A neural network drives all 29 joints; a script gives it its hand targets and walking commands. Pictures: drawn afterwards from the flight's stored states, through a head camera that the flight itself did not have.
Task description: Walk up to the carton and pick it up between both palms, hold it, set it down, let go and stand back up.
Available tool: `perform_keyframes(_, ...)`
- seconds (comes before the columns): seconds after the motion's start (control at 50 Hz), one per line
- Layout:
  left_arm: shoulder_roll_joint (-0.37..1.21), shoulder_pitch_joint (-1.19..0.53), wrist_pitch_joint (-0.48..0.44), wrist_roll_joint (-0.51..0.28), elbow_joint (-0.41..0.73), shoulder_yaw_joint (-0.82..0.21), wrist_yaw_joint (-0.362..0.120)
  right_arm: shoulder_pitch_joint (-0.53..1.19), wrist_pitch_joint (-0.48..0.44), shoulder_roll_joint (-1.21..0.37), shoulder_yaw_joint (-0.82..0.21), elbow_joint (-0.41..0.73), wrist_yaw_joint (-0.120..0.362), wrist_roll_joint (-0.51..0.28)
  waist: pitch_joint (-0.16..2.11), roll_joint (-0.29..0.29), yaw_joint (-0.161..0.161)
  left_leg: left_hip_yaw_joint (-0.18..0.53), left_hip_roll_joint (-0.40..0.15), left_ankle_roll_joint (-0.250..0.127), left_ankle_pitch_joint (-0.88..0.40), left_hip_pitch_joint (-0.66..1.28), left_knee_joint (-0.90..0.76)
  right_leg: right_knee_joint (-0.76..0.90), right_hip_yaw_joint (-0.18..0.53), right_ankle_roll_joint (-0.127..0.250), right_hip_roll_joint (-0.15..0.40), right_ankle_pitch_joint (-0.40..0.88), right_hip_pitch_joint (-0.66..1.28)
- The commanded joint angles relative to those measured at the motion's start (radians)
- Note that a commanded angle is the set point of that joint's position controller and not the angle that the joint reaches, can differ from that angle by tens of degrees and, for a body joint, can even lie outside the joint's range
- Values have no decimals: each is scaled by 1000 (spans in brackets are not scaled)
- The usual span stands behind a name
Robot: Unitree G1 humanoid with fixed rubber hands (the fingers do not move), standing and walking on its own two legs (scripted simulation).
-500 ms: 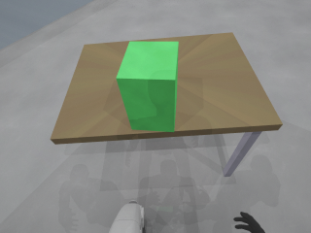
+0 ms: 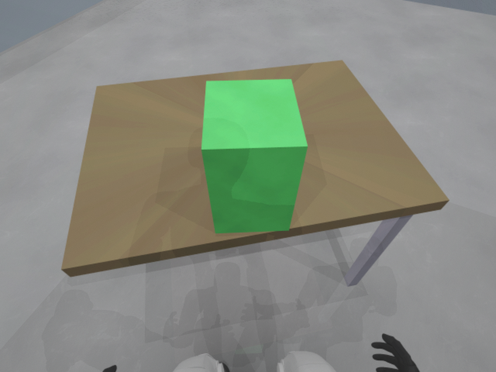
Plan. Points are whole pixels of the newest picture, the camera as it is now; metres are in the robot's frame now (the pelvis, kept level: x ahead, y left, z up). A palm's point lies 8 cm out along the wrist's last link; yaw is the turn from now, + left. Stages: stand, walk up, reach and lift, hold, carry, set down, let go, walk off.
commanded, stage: walk up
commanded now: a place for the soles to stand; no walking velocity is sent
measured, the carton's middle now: (250, 161) +0.50 +0.00 +0.01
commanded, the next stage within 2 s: none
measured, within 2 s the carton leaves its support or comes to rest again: neither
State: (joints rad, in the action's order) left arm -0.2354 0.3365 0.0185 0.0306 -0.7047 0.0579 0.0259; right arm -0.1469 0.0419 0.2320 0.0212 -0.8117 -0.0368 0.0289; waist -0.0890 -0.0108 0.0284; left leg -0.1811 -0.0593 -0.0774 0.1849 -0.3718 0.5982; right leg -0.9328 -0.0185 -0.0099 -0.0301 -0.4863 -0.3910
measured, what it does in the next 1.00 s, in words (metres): steps on the spot: right foot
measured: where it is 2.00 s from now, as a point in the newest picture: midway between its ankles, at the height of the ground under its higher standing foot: outside the picture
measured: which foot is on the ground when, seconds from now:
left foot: down 0.00-1.00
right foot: up 0.00-0.06, down 0.08-1.00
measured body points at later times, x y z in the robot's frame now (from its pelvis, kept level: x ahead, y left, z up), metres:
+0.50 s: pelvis -0.01 +0.01 +0.01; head -0.01 +0.02 +0.46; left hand +0.11 +0.24 -0.12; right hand +0.04 -0.24 -0.12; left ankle +0.04 +0.12 -0.72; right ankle -0.01 -0.11 -0.72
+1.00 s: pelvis +0.01 +0.01 +0.02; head +0.01 +0.01 +0.47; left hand +0.06 +0.26 -0.13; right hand +0.04 -0.25 -0.13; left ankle +0.04 +0.12 -0.72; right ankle -0.01 -0.11 -0.72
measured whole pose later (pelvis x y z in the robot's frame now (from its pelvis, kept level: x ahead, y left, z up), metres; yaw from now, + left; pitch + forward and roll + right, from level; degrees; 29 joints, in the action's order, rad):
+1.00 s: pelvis +0.01 +0.01 +0.02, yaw -5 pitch -1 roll +0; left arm -0.25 0.30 -0.01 0.02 -1.00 -0.03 0.01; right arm -0.25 -0.01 0.25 -0.04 -0.99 -0.02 0.02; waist -0.01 0.00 0.01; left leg -0.02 0.00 -0.02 0.23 -0.23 0.46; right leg -0.49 0.04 0.01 -0.02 -0.32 -0.19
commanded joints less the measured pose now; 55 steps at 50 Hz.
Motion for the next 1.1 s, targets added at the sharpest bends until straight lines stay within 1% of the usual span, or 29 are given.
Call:
perform_keyframes(0.0, -58, 109, -15, -13, 27, 25, -12, 34, 2, 170, 25, 40, -6, 8, 87, -88, -35, 293, -286, -88, 280, 32, -252, 234, 2, 36, 15, 61, 125)
perform_keyframes(0.02, -49, 128, -25, -17, 24, 24, -13, 38, 8, 171, 15, 31, 0, 6, 87, -75, -52, 265, -269, -56, 328, -8, -232, 346, 6, 55, 14, 139, 189)
perform_keyframes(0.04, -56, 123, -33, -21, 28, 23, -14, 9, 12, 161, 5, 16, 8, 5, 74, -42, -55, 240, -244, -14, 379, -50, -208, 435, 63, 73, 26, 184, 216)
perform_keyframes(0.06, -79, 113, -36, -19, 38, 23, -14, -32, 11, 120, -12, 14, 16, -4, 69, 51, -40, 178, -180, 40, 405, -90, -105, 511, 249, 105, 114, 106, 199)
perform_keyframes(0.08, -122, 70, -39, -28, 56, 27, -9, -55, 3, 73, -27, 24, 26, -19, 55, 135, -16, 79, -42, 106, 339, -122, 60, 611, 545, 169, 288, -27, 112)
perform_keyframes(0.1, -168, 30, -37, -49, 33, 47, -2, -12, 8, 102, -11, 19, 20, -9, -24, 109, -34, 144, -25, 96, 329, 30, 194, 646, 534, 237, 346, -40, -108)
perform_keyframes(0.12, -131, -18, -44, -41, 30, 35, 6, -3, 8, 90, -18, 18, 27, -8, -24, 111, -14, 174, -18, 89, 304, 6, 188, 637, 462, 211, 296, 105, -49)
perform_keyframes(0.14, -108, -38, -47, -35, 25, 28, 10, 2, 4, 78, -23, 16, 28, -9, -12, 123, -14, 167, 0, 93, 286, -27, 180, 609, 382, 195, 262, 274, 13)
perform_keyframes(0.16, -100, -51, -47, -28, 24, 19, 10, -30, -1, 72, -28, -5, 27, -2, 19, 126, 1, 161, 6, 93, 246, -16, 150, 579, 320, 175, 229, 399, 64)
perform_keyframes(0.18, -92, -58, -51, -31, 27, 10, 6, -37, -9, 74, -29, -19, 23, 5, 53, 137, 2, 153, 8, 88, 186, 18, 85, 533, 270, 152, 198, 548, 115)
perform_keyframes(0.2, -89, -46, -53, -27, 17, 4, -3, -21, -23, 73, -33, -16, 21, 7, 102, 127, -11, 131, 21, 86, 128, 62, -4, 488, 235, 137, 169, 653, 168)
perform_keyframes(0.22, -95, -43, -52, -19, 6, 0, -11, -9, -35, 71, -37, -10, 20, 5, 138, 106, -14, 121, 28, 80, 30, 110, -92, 452, 212, 123, 157, 700, 200)
perform_keyframes(0.24, -102, -43, -51, -14, -2, -5, -17, -20, -45, 74, -39, -9, 19, 2, 174, 93, -12, 141, 14, 68, -94, 173, -157, 422, 200, 108, 154, 698, 209)
perform_keyframes(0.26, -92, -17, -52, -15, -10, -13, -22, -30, -53, 90, -36, -10, 16, 1, 207, 79, -21, 197, -31, 52, -179, 242, -160, 410, 198, 89, 148, 629, 184)
perform_keyframes(0.28, -72, 22, -54, -20, -18, -25, -28, -44, -57, 114, -34, -10, 13, 1, 224, 53, -35, 273, -96, 33, -233, 295, -146, 420, 199, 74, 132, 488, 130)
perform_keyframes(0.3, -36, 82, -45, -29, -46, -39, -25, -23, -53, 148, -27, -25, 18, -21, 195, 33, -80, 294, -104, 7, -116, 226, -141, 488, 179, 60, 93, 319, 147)
perform_keyframes(0.34, -71, -5, -29, -24, -73, -38, -19, -59, -47, 103, -39, -49, 29, -35, 56, 47, -30, 270, -65, 27, 42, 111, -203, 504, 191, 67, 96, 258, 137)
perform_keyframes(0.4, -78, 6, -26, -28, -113, -44, -22, -73, -49, 126, -36, -62, 27, -31, -18, -39, -43, 302, -70, 35, 181, 63, -271, 519, 182, 66, 87, 177, 94)
perform_keyframes(0.46, -87, -19, -39, -27, -134, -50, -23, -79, -57, 127, -33, -69, 29, -30, 22, -34, -37, 316, -74, 32, 195, 93, -288, 522, 173, 59, 82, 170, 105)
perform_keyframes(0.64, -99, -29, -47, -30, -211, -68, -17, -98, -62, 128, -34, -104, 24, -25, 67, -7, -16, 298, -61, 27, 101, 183, -260, 547, 167, 51, 95, 221, 90)
perform_keyframes(0.92, -129, -14, -42, -34, -286, -84, -9, -108, -63, 134, -49, -161, 17, -24, 62, 22, -18, 271, -46, 31, -36, 197, -224, 565, 163, 54, 116, 325, 129)
perform_keyframes(0.94, -168, 53, -38, 6, -276, -52, -20, -214, -68, 150, -27, -147, 19, 8, 132, 42, -9, 312, -40, -5, 311, 232, -236, 510, 112, 56, 48, -54, 134)
perform_keyframes(0.96, -160, 18, -31, 13, -265, -47, -22, -219, -62, 185, -12, -156, 14, 8, 43, 11, -4, 389, -77, -31, 452, 219, -276, 465, 104, 50, 29, -135, 19)
perform_keyframes(0.98, -144, -4, -25, 17, -243, -51, -25, -255, -56, 212, 1, -157, 11, 7, -18, -38, 5, 474, -144, -54, 535, 220, -331, 402, 67, 43, 31, -115, -77)
perform_keyframes(1.0, -119, -18, -25, 20, -226, -58, -27, -271, -51, 227, 9, -162, 6, 5, -56, -81, 11, 561, -214, -83, 562, 223, -381, 337, 22, 31, 29, -41, -135)
perform_keyframes(1.02, -102, -15, -29, 25, -212, -60, -28, -270, -49, 231, 14, -160, 3, 8, -83, -93, 5, 591, -260, -101, 523, 216, -391, 332, 2, 26, 54, 23, -143)
perform_keyframes(1.04, -99, -7, -36, 26, -199, -60, -29, -260, -50, 221, 14, -152, 2, 11, -76, -102, -3, 573, -258, -101, 441, 205, -379, 353, 6, 27, 76, 79, -113)
perform_keyframes(1.06, -107, 11, -43, 25, -194, -56, -32, -247, -51, 202, 12, -144, 6, 13, -38, -107, -13, 518, -223, -79, 392, 162, -361, 386, 8, 31, 77, 111, -23)
perform_keyframes(1.08, -112, 50, -48, 22, -193, -53, -35, -228, -52, 194, 12, -132, 11, 14, 2, -112, -34, 466, -183, -52, 396, 103, -339, 419, 3, 38, 64, 131, 87)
